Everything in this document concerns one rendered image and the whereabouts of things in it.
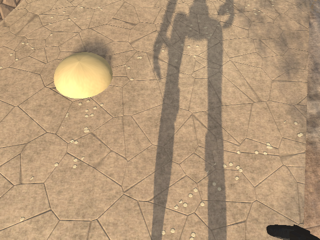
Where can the robot right hand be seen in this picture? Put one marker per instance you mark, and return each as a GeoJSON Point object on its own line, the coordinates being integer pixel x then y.
{"type": "Point", "coordinates": [287, 232]}

